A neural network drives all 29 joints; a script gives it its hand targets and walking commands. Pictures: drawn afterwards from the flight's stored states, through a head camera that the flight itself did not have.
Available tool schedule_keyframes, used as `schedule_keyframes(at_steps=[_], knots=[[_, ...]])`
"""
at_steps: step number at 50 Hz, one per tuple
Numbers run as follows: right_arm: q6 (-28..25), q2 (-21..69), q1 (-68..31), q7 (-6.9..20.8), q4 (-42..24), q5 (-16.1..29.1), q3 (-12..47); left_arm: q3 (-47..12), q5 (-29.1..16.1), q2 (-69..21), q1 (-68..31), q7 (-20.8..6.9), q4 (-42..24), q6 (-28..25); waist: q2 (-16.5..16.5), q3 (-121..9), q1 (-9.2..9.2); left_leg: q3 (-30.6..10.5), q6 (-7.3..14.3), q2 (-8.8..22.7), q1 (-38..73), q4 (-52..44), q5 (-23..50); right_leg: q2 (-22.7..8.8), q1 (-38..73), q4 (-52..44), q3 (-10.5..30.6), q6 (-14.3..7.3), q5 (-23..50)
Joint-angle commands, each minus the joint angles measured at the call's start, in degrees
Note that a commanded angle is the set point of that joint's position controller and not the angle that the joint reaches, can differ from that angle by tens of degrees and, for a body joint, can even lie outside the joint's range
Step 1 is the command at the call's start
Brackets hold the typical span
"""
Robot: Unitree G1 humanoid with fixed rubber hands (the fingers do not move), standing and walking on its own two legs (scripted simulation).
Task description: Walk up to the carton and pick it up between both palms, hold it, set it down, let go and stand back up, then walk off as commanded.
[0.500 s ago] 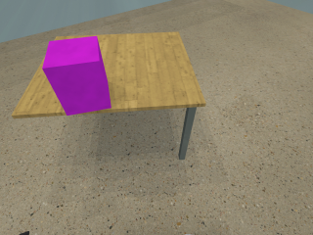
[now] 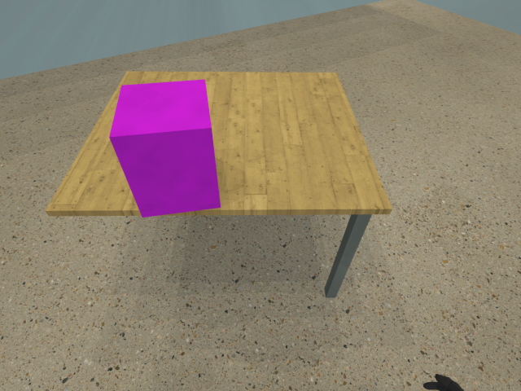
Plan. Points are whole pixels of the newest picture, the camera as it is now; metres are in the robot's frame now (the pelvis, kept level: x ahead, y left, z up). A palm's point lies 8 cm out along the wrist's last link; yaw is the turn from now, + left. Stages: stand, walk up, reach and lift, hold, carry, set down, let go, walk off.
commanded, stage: walk up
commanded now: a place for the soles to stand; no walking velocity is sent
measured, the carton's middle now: (173, 149) +0.69 +0.19 -0.03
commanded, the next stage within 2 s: none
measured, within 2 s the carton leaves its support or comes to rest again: neither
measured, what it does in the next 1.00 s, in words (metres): walks ahead: right foot, then left foot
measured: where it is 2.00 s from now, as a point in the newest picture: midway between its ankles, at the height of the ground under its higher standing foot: outside the picture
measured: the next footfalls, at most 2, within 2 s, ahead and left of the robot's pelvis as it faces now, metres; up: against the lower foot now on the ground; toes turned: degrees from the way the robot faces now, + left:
right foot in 0.16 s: +0.10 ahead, -0.15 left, +0.00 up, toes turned -6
left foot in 0.46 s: +0.18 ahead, +0.18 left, +0.00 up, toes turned +4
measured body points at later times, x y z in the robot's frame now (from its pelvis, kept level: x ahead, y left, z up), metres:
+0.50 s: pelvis +0.09 +0.06 -0.01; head +0.11 +0.04 +0.44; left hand +0.16 +0.41 -0.07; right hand +0.26 -0.24 -0.09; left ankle +0.14 +0.18 -0.71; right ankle +0.06 -0.13 -0.70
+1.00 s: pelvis +0.12 +0.08 +0.00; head +0.14 +0.03 +0.45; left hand +0.20 +0.43 -0.03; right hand +0.28 -0.22 -0.10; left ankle +0.11 +0.23 -0.66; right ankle +0.16 -0.07 -0.71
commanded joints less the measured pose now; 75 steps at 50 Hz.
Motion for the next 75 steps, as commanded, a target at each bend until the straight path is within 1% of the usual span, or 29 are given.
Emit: schedule_keyframes(at_steps=[1,6,7,8,9,10,12,17,21,23,24,26,36,38,40,41,42,45,49,52,55,56,57,60,65,69,71,72,75], knots=[[-0.90,-16.17,3.08,-1.40,-2.63,0.56,-4.08,4.53,-0.09,9.91,1.51,-0.05,-2.45,-1.86,9.38,-4.30,-1.62,-16.52,12.70,10.53,15.68,-18.13,23.45,1.77,-9.48,-4.08,0.11,-1.95,-3.36],[0.69,-10.80,-5.55,-0.23,-7.03,0.79,-1.78,5.00,0.51,8.32,9.51,0.73,0.44,-2.55,4.65,-7.94,2.78,-3.19,8.35,4.57,0.39,-3.69,16.32,6.58,14.86,-27.08,-7.93,-2.37,23.94],[0.26,-9.57,-3.20,-0.24,-6.75,0.62,-1.04,6.29,0.86,11.84,13.70,1.25,0.90,-2.24,-1.76,-10.08,4.79,-1.63,6.25,2.50,-5.97,7.07,11.56,0.31,23.68,-32.41,1.93,-3.40,17.47],[-0.12,-5.71,-3.79,-0.48,-8.97,0.72,-0.23,8.25,2.69,16.97,16.03,1.66,-0.09,-2.10,-16.83,-10.24,6.14,-0.34,1.92,-2.40,-21.38,19.06,-10.39,-16.34,29.08,-36.82,26.92,-8.81,14.41],[1.30,-11.73,-6.26,-1.34,-9.53,-0.23,-2.06,8.70,2.87,18.36,13.26,2.42,-1.16,-1.31,-8.80,-3.82,7.33,-8.69,0.77,-0.79,-25.32,26.71,-18.44,-27.20,22.13,-39.72,38.17,-18.88,11.06],[1.75,-12.51,-6.56,-1.63,-10.48,-0.15,-3.05,9.58,2.32,19.28,10.25,2.52,-2.90,-1.65,-6.12,-1.14,4.81,-11.34,0.65,2.87,-25.81,29.99,-14.63,-27.53,19.73,-39.74,34.83,-20.18,9.31],[1.07,-12.98,-6.56,-1.35,-10.38,-0.92,-3.71,8.52,2.25,16.34,7.25,2.48,-3.45,-2.59,0.45,0.48,2.23,-11.16,-1.04,3.14,-25.94,29.70,-10.01,-20.98,19.40,-34.00,23.63,-16.85,22.63],[1.45,-9.50,-9.02,0.62,-8.85,1.21,-3.08,8.05,3.02,17.29,6.17,2.16,-3.74,-2.29,-14.94,1.60,4.29,-3.41,-1.00,5.68,-17.09,16.62,-7.67,-16.77,12.92,-32.59,15.80,-13.73,24.26],[-0.18,-10.20,-1.97,0.09,-4.50,-0.18,-3.70,7.05,1.47,15.64,-1.22,1.35,-4.28,-1.72,-8.12,-4.49,-1.34,2.64,0.39,1.83,6.58,-9.57,4.86,-11.91,2.55,-18.77,4.78,-9.23,24.74],[-1.49,-18.29,5.77,-1.08,-1.07,-0.50,-5.88,2.92,0.54,7.24,1.07,0.46,-4.81,-1.48,15.68,-8.52,-6.06,-19.41,4.15,12.12,20.09,-18.81,11.96,-0.72,-12.83,6.09,-2.44,-2.86,2.91],[-1.54,-20.84,5.20,-1.18,-2.36,0.71,-5.89,2.94,-0.19,7.59,-0.92,1.36,-6.02,-0.43,15.84,-5.05,-6.49,-28.63,7.24,15.01,15.61,-23.32,7.92,5.34,-18.92,8.51,1.55,-2.34,-10.05],[-0.57,-16.56,1.44,-1.64,-3.71,0.74,-5.43,4.41,-0.43,9.26,-2.73,1.78,-4.87,0.10,5.88,-2.54,-5.44,-22.95,10.26,14.33,13.44,-23.33,4.16,3.76,-17.54,13.20,5.36,-2.75,-2.69],[0.51,-13.80,-1.12,-1.28,-6.01,0.22,-3.04,4.28,-0.45,10.19,3.62,1.64,-1.18,-0.74,10.35,-5.98,-2.75,-11.97,9.10,8.87,14.27,-14.71,25.91,4.23,-4.30,-15.41,-3.59,-0.84,4.13],[1.40,-10.69,-5.00,-1.06,-6.81,0.35,-1.67,3.86,-0.47,8.80,7.20,1.56,1.48,-1.63,4.07,-5.10,0.82,-6.51,8.80,6.37,8.12,-7.39,27.43,4.38,6.48,-29.55,-4.66,-2.17,17.18],[0.69,-9.50,-6.24,-0.21,-7.56,0.77,-0.91,6.25,1.46,13.70,11.23,2.08,1.25,-1.79,-2.89,-9.22,4.11,-2.34,2.51,2.88,-9.90,4.05,6.50,-6.25,22.95,-30.72,11.75,-5.81,15.16],[1.25,-9.18,-5.89,-0.47,-9.17,0.39,-1.43,7.67,2.19,18.71,10.00,2.53,-0.62,-1.16,-14.97,-6.06,3.75,-2.07,0.37,-0.62,-15.37,13.38,-13.83,-20.33,15.81,-37.22,30.18,-12.74,14.81],[2.13,-12.73,-5.97,-0.92,-9.61,0.10,-3.09,8.92,2.49,20.50,6.96,2.82,-2.30,-0.62,-14.62,-1.39,5.58,-6.81,0.29,1.19,-18.28,21.26,-17.16,-26.06,11.37,-39.17,36.22,-20.33,4.73],[1.81,-13.83,-6.79,0.28,-9.73,-0.04,-4.07,8.31,2.68,16.56,4.46,3.00,-3.12,-1.74,-5.82,0.66,3.22,-7.63,-0.46,4.29,-19.73,23.79,-8.49,-17.33,12.17,-35.93,24.93,-15.55,1.73],[1.75,-11.17,-6.91,0.70,-8.45,0.30,-3.52,8.19,3.10,16.82,6.22,1.92,-2.25,-1.93,-11.73,-0.46,3.81,-1.78,-0.91,2.77,-13.93,12.95,-9.37,-10.21,10.43,-33.46,15.86,-12.24,7.72],[1.70,-12.63,-8.20,1.17,-8.73,1.16,-4.21,9.32,4.15,18.99,1.95,2.45,-3.12,-1.11,-17.98,0.00,2.61,-4.27,1.68,6.33,-9.19,5.80,-8.11,-14.96,6.66,-34.38,21.36,-13.76,3.21],[-0.44,-13.08,5.08,-0.10,-1.31,0.92,-4.80,5.99,1.52,13.76,-2.33,1.23,-3.23,-0.89,-2.72,-8.49,-4.67,-1.99,0.20,2.50,17.95,-14.56,1.98,-6.60,-7.93,-11.80,6.61,-6.57,12.08],[-1.14,-19.27,7.41,-0.66,-0.25,-0.34,-5.96,3.73,0.61,8.10,-0.95,0.91,-2.72,-0.82,15.21,-5.95,-6.45,-16.61,1.04,12.25,20.72,-20.57,0.63,2.99,-18.11,2.70,0.90,-2.77,-0.59],[-1.05,-22.31,0.34,-1.02,-1.50,0.59,-6.19,3.22,-1.00,7.84,-3.61,1.71,-4.68,-0.42,13.00,-1.08,-4.68,-26.42,7.39,16.14,8.04,-29.94,-11.66,6.96,-16.78,3.92,3.13,-1.86,-6.56],[-0.15,-15.90,-1.73,-1.02,-1.40,0.99,-4.63,4.64,-1.32,10.67,-1.15,1.90,-3.24,0.26,4.96,2.64,-3.15,-19.32,7.82,13.97,9.18,-25.20,-6.33,2.54,-14.18,2.65,4.61,-2.22,0.89],[-0.21,-13.23,-3.93,-1.39,-2.69,0.67,-2.47,4.24,-1.16,8.86,1.89,0.98,-1.23,-0.19,11.35,-2.32,-1.25,-8.59,11.08,10.62,10.16,-16.79,16.55,2.99,-5.77,-7.91,-0.25,-1.11,-0.23],[0.84,-15.19,-6.24,-1.12,-3.21,1.70,-2.76,4.83,-0.29,10.50,4.73,1.00,0.08,-1.12,3.24,-6.43,1.49,-4.46,5.88,8.93,6.29,-6.75,16.42,3.70,8.21,-27.35,-1.50,-1.57,16.66],[0.35,-9.52,-4.89,-0.43,-4.36,2.18,-0.89,5.98,1.25,15.35,2.21,0.72,-1.75,-1.76,-11.02,-6.99,1.63,-1.01,-0.46,1.47,-7.93,3.50,-3.01,-12.96,13.07,-34.58,27.99,-8.70,13.50],[1.28,-14.20,-6.21,-0.79,-4.54,1.57,-3.12,6.53,1.22,16.23,1.79,0.71,-2.41,-1.16,-15.99,-3.74,3.96,-3.33,0.04,1.42,-7.21,11.99,-12.32,-17.77,7.63,-36.83,32.16,-14.87,9.67],[0.86,-14.13,-8.60,-1.08,-4.73,1.60,-2.82,6.82,1.46,15.69,0.76,0.62,-2.48,-1.49,-9.66,-0.17,3.11,-3.56,0.41,3.37,-8.78,10.27,-11.53,-14.19,8.03,-33.23,23.90,-14.85,21.63]])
